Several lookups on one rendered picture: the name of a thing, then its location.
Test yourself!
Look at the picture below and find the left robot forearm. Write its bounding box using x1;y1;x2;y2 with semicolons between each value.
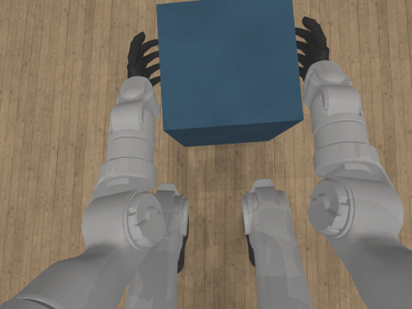
88;76;161;205

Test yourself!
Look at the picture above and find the right robot foot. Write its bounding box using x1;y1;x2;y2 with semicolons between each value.
242;213;256;267

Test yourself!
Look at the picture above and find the right robot forearm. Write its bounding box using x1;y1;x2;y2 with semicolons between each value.
303;61;404;221

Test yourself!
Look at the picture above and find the left robot upper arm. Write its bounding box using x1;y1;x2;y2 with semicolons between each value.
0;189;166;309

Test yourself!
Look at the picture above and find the right robot shin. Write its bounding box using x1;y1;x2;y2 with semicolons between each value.
248;178;292;251

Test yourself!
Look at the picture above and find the robot left hand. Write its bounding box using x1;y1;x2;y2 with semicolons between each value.
127;32;160;87

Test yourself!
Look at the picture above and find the right robot upper arm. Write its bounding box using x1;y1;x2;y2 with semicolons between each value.
307;176;412;309

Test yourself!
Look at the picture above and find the carton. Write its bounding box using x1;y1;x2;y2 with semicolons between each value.
156;0;304;147

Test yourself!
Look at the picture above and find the robot right hand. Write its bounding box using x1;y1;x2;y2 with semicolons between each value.
295;17;330;82

